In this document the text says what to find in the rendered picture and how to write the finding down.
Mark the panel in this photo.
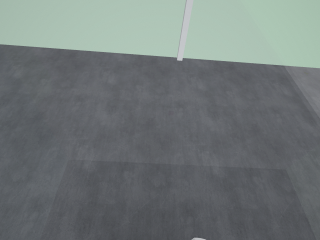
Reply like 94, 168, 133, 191
177, 0, 194, 61

